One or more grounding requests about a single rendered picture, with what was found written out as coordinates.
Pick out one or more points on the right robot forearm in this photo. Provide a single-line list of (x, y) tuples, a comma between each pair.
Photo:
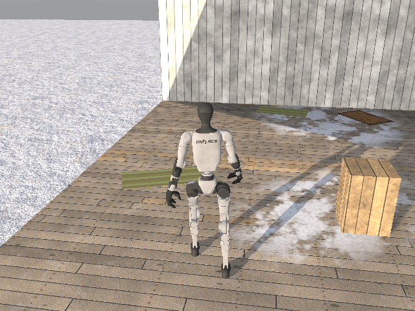
[(236, 167)]

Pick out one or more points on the left robot hand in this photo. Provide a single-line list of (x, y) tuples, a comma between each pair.
[(169, 197)]

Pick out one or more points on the right robot hand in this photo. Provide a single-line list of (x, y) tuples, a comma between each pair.
[(239, 178)]

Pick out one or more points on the robot shin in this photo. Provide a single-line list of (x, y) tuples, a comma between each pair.
[(193, 224), (225, 245)]

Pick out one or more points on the left robot forearm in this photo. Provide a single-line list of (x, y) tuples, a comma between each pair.
[(174, 177)]

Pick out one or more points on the left robot shin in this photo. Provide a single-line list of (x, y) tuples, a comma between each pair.
[(193, 224)]

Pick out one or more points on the robot right upper arm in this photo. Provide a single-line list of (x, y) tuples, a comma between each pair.
[(230, 147)]

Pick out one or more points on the right robot shin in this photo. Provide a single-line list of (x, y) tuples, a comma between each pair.
[(225, 245)]

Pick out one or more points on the robot left upper arm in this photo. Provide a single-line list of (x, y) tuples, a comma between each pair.
[(182, 149)]

